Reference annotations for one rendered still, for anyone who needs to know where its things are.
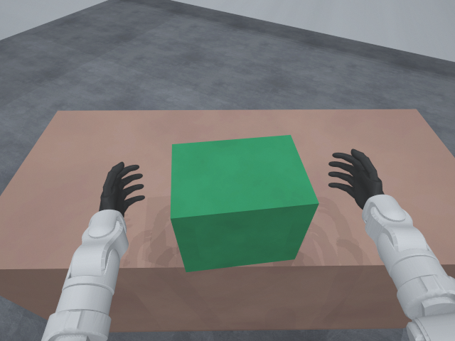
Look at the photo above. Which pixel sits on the right robot hand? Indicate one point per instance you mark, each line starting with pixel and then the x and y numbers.
pixel 364 177

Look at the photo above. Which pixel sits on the carton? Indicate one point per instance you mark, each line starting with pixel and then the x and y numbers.
pixel 239 202

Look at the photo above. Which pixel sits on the right robot forearm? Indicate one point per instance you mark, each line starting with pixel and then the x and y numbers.
pixel 423 287

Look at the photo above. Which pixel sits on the right robot upper arm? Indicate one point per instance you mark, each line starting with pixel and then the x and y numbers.
pixel 432 328

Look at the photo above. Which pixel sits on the pedestal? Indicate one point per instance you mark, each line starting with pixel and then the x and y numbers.
pixel 337 280

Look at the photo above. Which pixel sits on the left robot hand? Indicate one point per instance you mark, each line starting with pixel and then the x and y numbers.
pixel 113 195

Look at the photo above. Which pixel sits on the left robot forearm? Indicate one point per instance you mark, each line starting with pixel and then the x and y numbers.
pixel 82 313

